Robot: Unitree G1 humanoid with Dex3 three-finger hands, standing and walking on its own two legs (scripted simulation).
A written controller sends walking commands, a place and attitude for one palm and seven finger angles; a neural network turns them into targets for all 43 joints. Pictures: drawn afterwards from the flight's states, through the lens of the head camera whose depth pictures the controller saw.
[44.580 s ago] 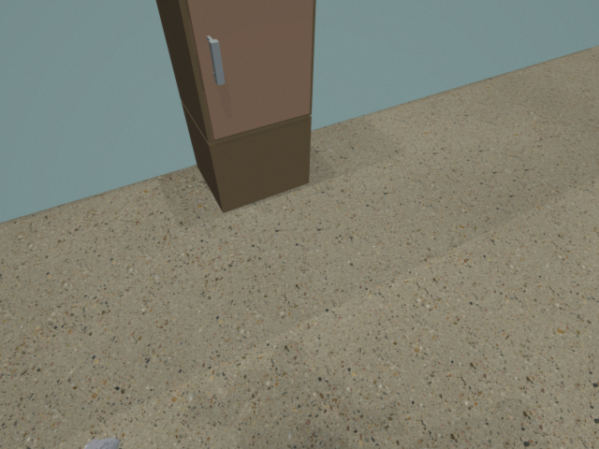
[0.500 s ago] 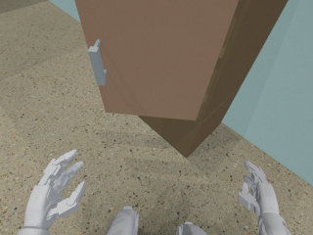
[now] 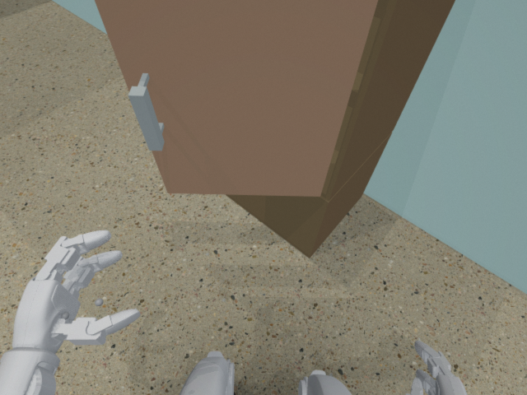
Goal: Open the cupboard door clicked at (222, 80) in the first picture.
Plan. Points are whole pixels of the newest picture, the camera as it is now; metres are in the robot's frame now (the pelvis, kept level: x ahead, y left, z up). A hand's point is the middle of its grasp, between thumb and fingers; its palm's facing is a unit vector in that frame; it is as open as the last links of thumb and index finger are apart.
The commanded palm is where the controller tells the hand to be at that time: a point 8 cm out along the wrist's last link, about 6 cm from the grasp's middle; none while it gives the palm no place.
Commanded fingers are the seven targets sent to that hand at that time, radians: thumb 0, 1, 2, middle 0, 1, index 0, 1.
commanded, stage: raise the hand with hooked fingers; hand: left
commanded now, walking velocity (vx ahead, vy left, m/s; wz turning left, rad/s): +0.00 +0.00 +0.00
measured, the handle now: (150, 113) +0.60 +0.25 +0.05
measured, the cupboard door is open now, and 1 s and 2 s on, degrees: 40 40 40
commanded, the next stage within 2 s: move the hooked fingers beside the handle in 1.16 s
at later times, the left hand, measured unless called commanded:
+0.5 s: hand (62, 270) +0.27 +0.28 +0.06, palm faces +0.05 -1.00 -0.04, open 13.9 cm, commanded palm +0.25 +0.33 +0.07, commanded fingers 0.00 -0.50 0.30 -0.30 -1.20 -0.30 -1.20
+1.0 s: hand (61, 248) +0.30 +0.29 +0.07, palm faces +0.04 -1.00 -0.04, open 14.0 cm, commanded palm +0.27 +0.34 +0.07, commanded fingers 0.00 -0.50 0.30 -0.30 -1.20 -0.30 -1.20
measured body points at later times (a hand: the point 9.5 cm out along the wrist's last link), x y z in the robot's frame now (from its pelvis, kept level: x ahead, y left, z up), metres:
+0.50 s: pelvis +0.00 +0.02 +0.01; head +0.07 +0.04 +0.46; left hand +0.26 +0.34 +0.06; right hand +0.18 -0.22 -0.06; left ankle +0.06 +0.11 -0.65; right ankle +0.00 -0.11 -0.65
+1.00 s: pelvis +0.01 +0.02 +0.02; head +0.08 +0.04 +0.46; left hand +0.29 +0.35 +0.07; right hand +0.15 -0.23 -0.06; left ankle +0.06 +0.11 -0.65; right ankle +0.00 -0.11 -0.65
